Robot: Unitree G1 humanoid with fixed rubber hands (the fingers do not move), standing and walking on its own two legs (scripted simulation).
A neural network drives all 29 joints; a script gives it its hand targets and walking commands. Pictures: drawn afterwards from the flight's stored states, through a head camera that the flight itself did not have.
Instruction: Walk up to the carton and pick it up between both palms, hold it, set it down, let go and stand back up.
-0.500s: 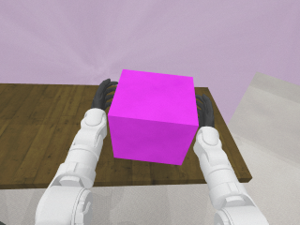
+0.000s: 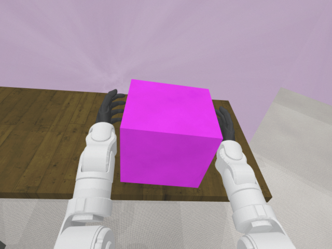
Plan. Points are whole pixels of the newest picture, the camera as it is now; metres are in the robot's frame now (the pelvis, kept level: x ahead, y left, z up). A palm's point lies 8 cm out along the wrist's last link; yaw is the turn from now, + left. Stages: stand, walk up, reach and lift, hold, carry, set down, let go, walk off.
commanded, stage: reach and lift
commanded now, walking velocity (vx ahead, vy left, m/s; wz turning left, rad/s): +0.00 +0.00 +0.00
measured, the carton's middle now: (165, 134) +0.39 -0.01 +0.12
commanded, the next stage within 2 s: hold in 0.92 s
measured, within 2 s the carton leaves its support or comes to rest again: neither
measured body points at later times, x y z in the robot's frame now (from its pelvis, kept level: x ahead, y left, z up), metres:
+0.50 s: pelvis +0.01 -0.01 +0.00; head -0.02 +0.02 +0.45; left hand +0.39 +0.14 +0.18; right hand +0.38 -0.15 +0.15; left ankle +0.02 +0.12 -0.75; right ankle +0.04 -0.13 -0.75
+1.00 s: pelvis +0.01 +0.00 +0.00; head -0.01 +0.03 +0.45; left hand +0.39 +0.15 +0.19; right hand +0.39 -0.15 +0.16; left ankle +0.02 +0.12 -0.75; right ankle +0.04 -0.13 -0.75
